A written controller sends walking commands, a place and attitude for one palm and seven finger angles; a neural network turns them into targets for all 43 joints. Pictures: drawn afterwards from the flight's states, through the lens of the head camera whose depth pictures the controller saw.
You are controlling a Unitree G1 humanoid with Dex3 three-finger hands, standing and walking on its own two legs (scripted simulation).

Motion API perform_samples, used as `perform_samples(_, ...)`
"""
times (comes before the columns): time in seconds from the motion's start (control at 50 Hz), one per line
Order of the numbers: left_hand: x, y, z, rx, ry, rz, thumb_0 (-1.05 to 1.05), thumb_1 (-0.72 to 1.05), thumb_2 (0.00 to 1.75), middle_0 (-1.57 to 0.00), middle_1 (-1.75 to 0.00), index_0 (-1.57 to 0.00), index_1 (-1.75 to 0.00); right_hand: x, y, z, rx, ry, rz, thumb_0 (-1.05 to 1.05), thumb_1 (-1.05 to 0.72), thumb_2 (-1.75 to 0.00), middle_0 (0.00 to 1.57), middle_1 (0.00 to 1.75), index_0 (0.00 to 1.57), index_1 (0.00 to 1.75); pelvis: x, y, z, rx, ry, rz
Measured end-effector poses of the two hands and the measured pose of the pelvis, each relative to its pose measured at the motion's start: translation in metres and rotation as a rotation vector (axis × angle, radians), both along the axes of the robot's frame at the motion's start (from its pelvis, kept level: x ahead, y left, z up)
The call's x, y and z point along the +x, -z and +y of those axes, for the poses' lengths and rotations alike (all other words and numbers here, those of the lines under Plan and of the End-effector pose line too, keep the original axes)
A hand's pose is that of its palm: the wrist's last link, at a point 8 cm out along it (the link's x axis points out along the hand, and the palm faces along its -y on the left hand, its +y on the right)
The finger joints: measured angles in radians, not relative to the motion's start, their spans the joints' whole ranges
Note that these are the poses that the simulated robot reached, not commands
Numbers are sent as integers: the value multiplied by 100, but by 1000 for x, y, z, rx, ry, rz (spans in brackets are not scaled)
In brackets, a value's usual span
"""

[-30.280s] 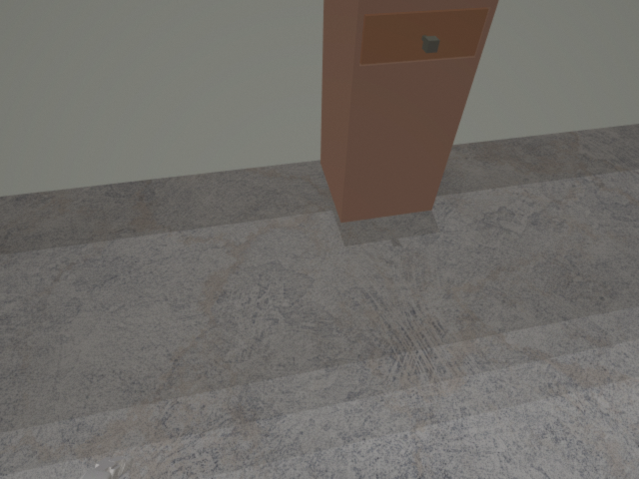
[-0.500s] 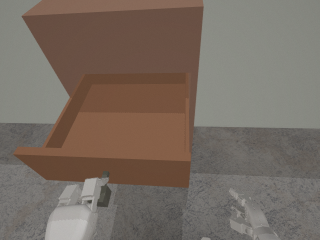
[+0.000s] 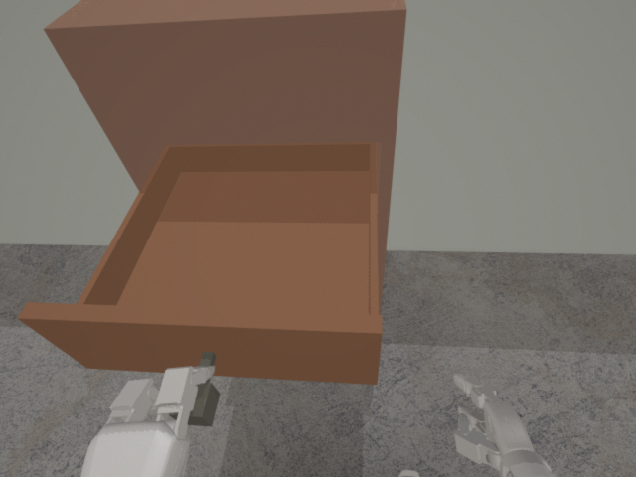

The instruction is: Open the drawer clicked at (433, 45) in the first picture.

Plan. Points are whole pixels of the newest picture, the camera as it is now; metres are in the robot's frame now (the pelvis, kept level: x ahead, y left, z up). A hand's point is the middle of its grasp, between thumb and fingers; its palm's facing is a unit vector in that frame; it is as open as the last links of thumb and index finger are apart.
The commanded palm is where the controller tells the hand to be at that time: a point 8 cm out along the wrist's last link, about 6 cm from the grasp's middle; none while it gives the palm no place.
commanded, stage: pull the drawer open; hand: left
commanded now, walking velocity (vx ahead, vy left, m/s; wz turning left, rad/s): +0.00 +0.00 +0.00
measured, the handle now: (200, 386) +0.20 +0.16 +0.06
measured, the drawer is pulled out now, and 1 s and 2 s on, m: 0.30 0.29 0.29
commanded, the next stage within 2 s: open the thumb to release the handle in 0.12 s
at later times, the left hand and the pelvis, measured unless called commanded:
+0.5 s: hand (168, 447) +0.14 +0.18 +0.05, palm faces +0.16 -0.11 -0.98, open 8.9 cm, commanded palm +0.10 +0.18 +0.09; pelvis -0.01 +0.00 +0.00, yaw +2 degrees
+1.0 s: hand (164, 434) +0.15 +0.19 +0.05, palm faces +0.14 -0.16 -0.98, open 14.1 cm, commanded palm +0.12 +0.18 +0.09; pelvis -0.02 +0.00 +0.01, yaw +2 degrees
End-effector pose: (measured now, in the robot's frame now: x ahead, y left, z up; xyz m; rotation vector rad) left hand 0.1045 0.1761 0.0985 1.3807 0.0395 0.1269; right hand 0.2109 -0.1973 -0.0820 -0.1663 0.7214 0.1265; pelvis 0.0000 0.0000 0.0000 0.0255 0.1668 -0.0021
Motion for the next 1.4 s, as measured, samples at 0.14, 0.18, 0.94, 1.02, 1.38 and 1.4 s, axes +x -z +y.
perform_samples(0.14,-1,0,1,0,11,1,7,63,80,-42,-135,-5,-103,1,1,-1,-8,3,1,2,-91,-90,20,30,20,29,0,1,0,0,1,6)
perform_samples(0.18,-1,0,1,-1,13,2,7,63,80,-42,-135,-5,-103,1,1,-1,-9,4,2,2,-91,-90,20,30,20,29,0,1,1,0,1,8)
perform_samples(0.94,19,-2,14,13,-74,-47,0,-46,32,-32,-120,-21,-122,-4,-14,2,-63,-12,3,2,-91,-90,20,30,20,29,-18,-13,1,-5,-42,-68)
perform_samples(1.02,22,-2,15,20,-73,-67,0,-48,31,-32,-120,-23,-126,-4,-8,11,-45,-20,21,2,-91,-90,20,30,20,29,-16,-11,5,-7,-45,-58)
perform_samples(1.38,38,-20,10,-17,-31,-39,0,-49,30,-32,-120,-31,-125,8,-18,31,8,-36,-8,2,-91,-90,20,30,20,29,-5,-15,10,-15,-40,-90)
perform_samples(1.4,38,-23,8,-19,-17,-46,0,-49,30,-32,-120,-32,-124,10,-19,30,8,-36,-13,2,-91,-90,20,30,20,29,-5,-16,10,-15,-37,-91)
